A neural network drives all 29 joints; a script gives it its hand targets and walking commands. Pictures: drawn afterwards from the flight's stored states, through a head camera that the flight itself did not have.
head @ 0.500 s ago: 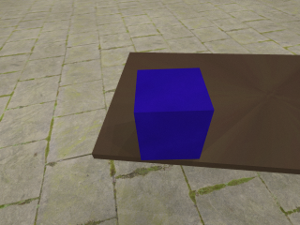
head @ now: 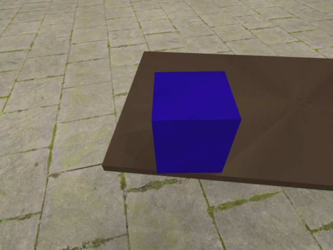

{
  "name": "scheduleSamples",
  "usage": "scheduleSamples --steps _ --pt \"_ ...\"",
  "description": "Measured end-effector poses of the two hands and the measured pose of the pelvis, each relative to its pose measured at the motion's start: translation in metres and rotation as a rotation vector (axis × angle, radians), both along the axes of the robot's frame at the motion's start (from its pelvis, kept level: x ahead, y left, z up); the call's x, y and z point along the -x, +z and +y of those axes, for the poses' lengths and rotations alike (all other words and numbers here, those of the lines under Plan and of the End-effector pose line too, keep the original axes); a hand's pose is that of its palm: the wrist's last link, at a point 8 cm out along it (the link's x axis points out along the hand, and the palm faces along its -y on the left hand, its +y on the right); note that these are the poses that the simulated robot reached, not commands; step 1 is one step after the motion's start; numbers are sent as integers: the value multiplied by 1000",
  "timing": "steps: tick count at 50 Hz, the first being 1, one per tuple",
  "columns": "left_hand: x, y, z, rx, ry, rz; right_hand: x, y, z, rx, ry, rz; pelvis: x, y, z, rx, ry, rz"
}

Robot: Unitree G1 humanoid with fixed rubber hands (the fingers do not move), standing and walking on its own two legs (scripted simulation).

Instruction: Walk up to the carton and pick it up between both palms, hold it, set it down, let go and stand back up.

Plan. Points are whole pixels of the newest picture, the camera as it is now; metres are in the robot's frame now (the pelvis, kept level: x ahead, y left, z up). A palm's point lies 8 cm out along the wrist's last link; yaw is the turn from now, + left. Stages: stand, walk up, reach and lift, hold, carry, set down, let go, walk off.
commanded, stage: stand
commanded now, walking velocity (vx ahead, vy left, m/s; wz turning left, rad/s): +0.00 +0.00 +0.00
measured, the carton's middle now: (189, 124) +0.46 -0.03 +0.01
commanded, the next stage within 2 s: none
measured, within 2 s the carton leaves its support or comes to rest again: neither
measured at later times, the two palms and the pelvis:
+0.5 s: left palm out of the picture +0.08 +0.30 -0.12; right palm out of the picture +0.09 -0.29 -0.12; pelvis +0.02 +0.00 +0.00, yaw +1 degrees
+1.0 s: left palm out of the picture +0.08 +0.29 -0.12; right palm out of the picture +0.09 -0.30 -0.11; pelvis +0.02 +0.00 +0.00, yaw +1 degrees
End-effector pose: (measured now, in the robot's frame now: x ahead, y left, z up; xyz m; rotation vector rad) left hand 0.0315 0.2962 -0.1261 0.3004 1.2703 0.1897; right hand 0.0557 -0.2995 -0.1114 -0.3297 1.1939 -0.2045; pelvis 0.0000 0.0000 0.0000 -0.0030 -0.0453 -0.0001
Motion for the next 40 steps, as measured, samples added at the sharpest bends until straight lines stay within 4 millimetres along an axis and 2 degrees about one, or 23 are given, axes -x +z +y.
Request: scheduleSamples --steps 17,40 --pt "-43 10 0 -14 -10 -72 -38 -3 9 -20 23 -38 -14 1 1 1 5 2" --pt "-51 6 -7 -4 -9 -57 -38 -2 2 -12 12 -9 -21 2 -4 0 17 0"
